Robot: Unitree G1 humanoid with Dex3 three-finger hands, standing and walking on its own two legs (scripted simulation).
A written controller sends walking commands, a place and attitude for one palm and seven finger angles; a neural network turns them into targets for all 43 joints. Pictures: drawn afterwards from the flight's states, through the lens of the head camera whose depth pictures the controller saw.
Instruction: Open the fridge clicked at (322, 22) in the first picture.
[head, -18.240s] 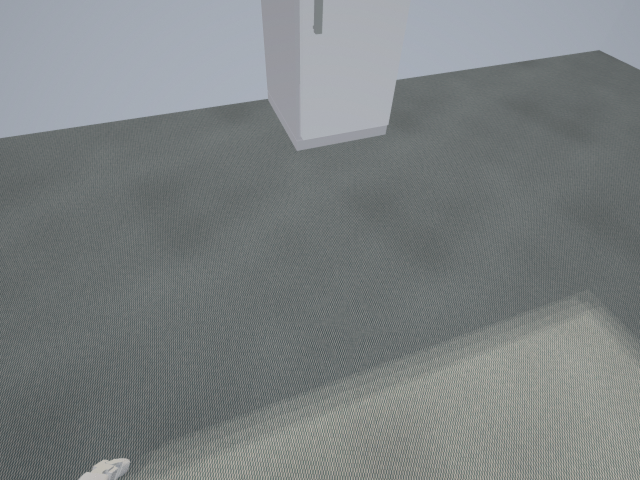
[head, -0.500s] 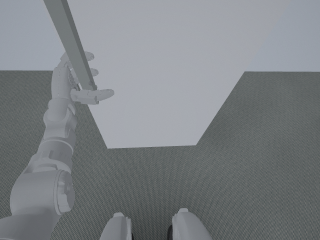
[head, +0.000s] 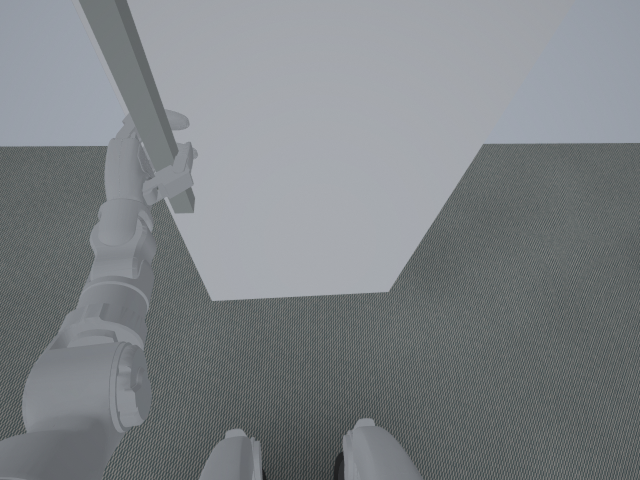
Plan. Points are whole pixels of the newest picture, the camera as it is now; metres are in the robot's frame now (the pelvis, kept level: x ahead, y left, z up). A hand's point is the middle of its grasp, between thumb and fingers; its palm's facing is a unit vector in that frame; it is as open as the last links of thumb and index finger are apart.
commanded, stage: grip the handle and tug to test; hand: left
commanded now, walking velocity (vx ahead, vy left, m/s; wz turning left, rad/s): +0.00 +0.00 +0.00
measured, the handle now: (130, 45) +0.53 +0.17 +0.20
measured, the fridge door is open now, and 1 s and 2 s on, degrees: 0 9 35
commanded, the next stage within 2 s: pull the door a little, standing still in 0.60 s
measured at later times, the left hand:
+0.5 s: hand (183, 172) +0.48 +0.14 +0.06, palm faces +0.05 -1.00 +0.00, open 5.9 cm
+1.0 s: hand (187, 221) +0.41 +0.13 +0.06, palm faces +0.01 -1.00 +0.01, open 6.1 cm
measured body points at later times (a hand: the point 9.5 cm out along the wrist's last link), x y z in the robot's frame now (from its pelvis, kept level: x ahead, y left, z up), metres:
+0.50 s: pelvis +0.02 +0.00 +0.01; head +0.13 +0.01 +0.45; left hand +0.47 +0.20 +0.06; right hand +0.06 -0.26 -0.10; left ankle +0.01 +0.10 -0.66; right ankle +0.02 -0.13 -0.66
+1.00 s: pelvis +0.04 -0.01 +0.02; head +0.12 +0.00 +0.47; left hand +0.40 +0.19 +0.06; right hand +0.15 -0.25 -0.09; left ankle +0.01 +0.11 -0.66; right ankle +0.02 -0.13 -0.66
